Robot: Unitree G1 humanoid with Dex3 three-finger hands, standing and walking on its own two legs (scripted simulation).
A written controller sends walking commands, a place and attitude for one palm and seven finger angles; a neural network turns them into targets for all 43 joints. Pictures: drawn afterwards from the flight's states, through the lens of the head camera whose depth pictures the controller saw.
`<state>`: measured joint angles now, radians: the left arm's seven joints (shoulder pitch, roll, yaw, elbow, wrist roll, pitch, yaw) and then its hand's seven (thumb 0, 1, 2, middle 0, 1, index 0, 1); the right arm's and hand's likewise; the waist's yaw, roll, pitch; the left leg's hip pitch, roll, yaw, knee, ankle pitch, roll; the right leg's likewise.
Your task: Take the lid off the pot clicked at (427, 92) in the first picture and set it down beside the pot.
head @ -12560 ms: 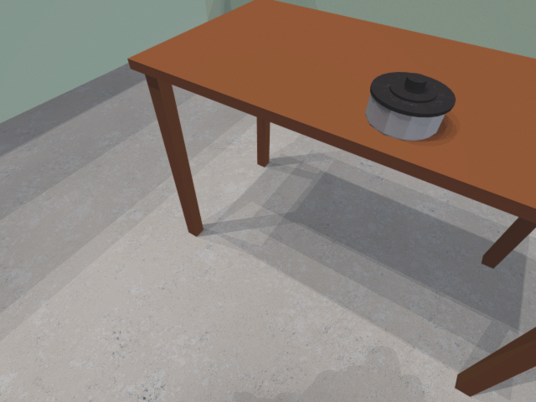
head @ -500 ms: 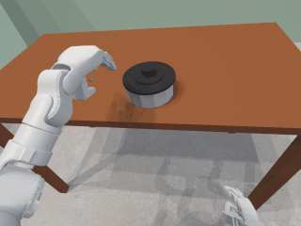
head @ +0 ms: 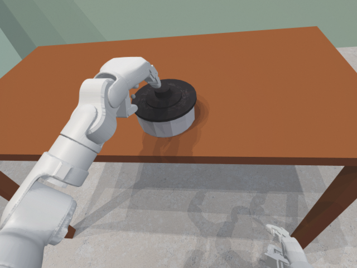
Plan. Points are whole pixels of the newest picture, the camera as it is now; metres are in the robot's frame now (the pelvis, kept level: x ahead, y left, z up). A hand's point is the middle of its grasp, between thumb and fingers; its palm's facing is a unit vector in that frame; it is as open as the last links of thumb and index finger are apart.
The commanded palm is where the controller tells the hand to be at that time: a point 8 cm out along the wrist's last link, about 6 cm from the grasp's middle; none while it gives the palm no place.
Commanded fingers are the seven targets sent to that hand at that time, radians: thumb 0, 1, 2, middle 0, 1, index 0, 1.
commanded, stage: move the open hand above the knob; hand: left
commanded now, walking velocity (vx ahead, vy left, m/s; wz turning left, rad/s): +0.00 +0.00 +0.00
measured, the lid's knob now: (162, 90) +0.50 +0.07 +0.15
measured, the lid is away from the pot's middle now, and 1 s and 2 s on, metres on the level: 0.00 0.00 0.00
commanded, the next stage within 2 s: lower the open fingers around the knob in 1.18 s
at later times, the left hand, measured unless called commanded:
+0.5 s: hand (158, 68) +0.48 +0.07 +0.23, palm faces -0.19 -0.02 -0.98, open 10.1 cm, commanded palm +0.46 +0.08 +0.28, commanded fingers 0.00 -0.39 1.65 -0.86 -0.08 -0.86 -0.08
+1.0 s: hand (157, 71) +0.47 +0.07 +0.22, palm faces -0.20 -0.04 -0.98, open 10.1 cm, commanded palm +0.45 +0.08 +0.28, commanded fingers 0.00 -0.39 1.65 -0.86 -0.08 -0.86 -0.08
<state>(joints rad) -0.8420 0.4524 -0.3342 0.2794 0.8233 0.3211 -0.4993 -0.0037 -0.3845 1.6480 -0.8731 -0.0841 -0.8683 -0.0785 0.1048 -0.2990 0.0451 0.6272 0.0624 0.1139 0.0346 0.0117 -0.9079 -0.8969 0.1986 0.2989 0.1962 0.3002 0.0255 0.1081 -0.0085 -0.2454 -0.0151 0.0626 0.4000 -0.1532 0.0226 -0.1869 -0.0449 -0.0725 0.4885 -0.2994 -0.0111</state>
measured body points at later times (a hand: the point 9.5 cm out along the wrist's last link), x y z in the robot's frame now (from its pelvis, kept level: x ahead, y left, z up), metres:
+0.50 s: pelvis +0.02 +0.01 +0.00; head +0.03 -0.04 +0.45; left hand +0.49 +0.07 +0.28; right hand +0.15 -0.24 -0.14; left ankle +0.04 +0.11 -0.74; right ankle -0.02 -0.11 -0.74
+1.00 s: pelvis +0.02 +0.01 +0.00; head +0.03 -0.03 +0.45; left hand +0.48 +0.07 +0.28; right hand +0.16 -0.23 -0.13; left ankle +0.04 +0.11 -0.74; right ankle -0.02 -0.11 -0.74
